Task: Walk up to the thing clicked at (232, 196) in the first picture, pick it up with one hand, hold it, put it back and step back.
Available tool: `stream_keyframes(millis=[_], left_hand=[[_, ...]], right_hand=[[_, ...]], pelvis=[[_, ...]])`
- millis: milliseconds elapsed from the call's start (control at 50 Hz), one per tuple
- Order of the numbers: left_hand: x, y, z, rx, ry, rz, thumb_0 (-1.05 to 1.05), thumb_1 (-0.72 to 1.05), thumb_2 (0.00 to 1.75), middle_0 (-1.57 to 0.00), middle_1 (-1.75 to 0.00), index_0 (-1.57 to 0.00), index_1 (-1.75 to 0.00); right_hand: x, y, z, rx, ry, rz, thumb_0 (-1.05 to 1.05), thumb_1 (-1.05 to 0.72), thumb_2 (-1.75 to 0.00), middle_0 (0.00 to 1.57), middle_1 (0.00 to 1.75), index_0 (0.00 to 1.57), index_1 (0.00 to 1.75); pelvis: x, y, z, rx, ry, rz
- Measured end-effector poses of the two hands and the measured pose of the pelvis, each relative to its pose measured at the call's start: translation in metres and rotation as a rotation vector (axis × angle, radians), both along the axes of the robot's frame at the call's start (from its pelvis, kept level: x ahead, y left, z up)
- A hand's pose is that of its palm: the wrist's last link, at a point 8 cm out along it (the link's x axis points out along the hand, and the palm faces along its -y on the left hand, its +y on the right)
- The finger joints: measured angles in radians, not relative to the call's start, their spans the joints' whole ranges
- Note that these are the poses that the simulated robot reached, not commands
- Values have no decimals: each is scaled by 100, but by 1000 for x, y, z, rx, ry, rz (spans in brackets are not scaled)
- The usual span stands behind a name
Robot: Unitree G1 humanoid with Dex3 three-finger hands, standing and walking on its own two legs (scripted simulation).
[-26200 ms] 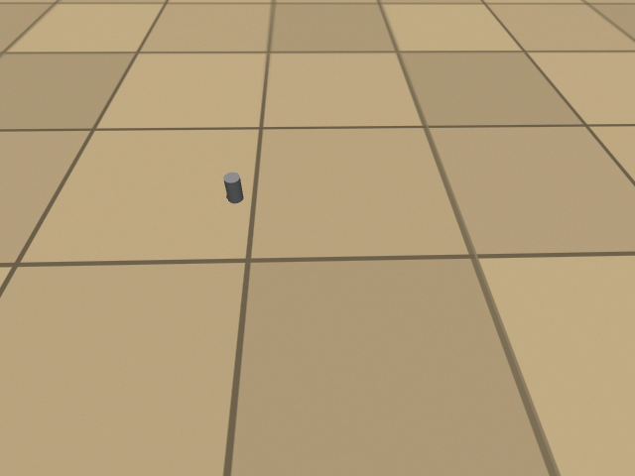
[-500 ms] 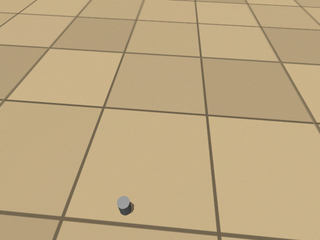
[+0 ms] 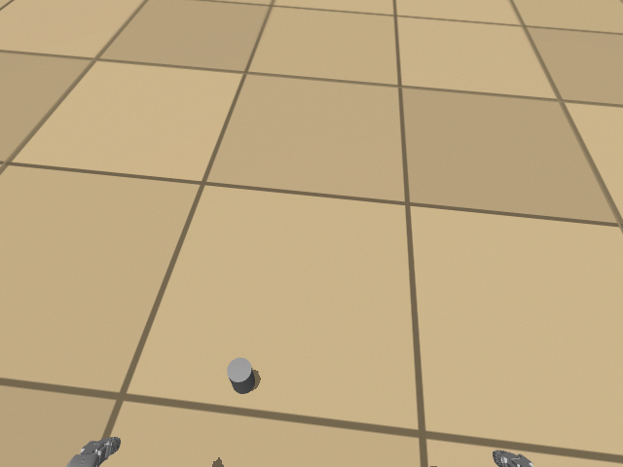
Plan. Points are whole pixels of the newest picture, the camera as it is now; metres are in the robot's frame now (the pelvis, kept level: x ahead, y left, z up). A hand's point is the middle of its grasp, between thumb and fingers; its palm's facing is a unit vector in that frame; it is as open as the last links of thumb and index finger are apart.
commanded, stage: rise first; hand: left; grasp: from above
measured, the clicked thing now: (241, 376) +0.44 +0.18 -0.71
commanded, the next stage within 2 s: none
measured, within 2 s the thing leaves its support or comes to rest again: neither
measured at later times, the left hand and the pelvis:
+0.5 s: hand out of the picture +0.14 +0.25 -0.21, palm faces -0.11 -0.91 -0.41, open 13.8 cm; pelvis +0.00 +0.00 -0.07, yaw +0 degrees
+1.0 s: hand out of the picture +0.16 +0.26 -0.29, palm faces -0.33 -0.76 -0.56, open 14.1 cm; pelvis -0.02 -0.01 -0.15, yaw +0 degrees
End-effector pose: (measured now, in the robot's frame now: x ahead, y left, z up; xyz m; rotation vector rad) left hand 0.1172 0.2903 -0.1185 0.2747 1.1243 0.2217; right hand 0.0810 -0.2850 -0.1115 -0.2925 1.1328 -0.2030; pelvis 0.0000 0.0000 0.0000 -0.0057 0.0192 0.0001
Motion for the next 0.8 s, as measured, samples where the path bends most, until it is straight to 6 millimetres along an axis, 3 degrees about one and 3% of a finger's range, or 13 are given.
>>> stream_keyframes(millis=[80,140,240,400,620,800], left_hand=[[31,0,-7,-8,-43,-46,1,60,93,-17,-59,-17,-58],[41,1,-9,6,-46,-93,0,41,93,-14,-75,-15,-73],[36,3,-13,46,11,-123,0,6,95,-10,-93,-12,-90],[17,4,-41,70,48,-122,0,-37,97,-8,-105,-9,-103],[17,2,-55,115,22,-185,0,-51,97,-7,-110,-8,-109],[17,1,-70,150,43,-224,0,-51,96,-6,-110,-7,-108]], right_hand=[[1,12,-7,21,-36,-1,0,-94,-91,21,30,20,30],[-1,18,-12,39,-56,-20,0,-94,-91,21,30,20,30],[5,26,-19,63,-92,-18,1,-94,-91,21,30,20,30],[38,29,-34,50,-204,39,1,-91,-91,21,30,20,30],[82,35,-48,30,-309,97,1,-91,-91,21,30,20,30],[92,37,-63,37,-349,120,1,-89,-90,21,30,20,30]], pelvis=[[-7,-3,-10,-3,66,-2],[-7,-3,-16,-5,91,-7],[-4,-1,-25,-11,122,-4],[-3,0,-51,-16,200,3],[1,-3,-78,-27,264,12],[1,-5,-98,-32,317,14]])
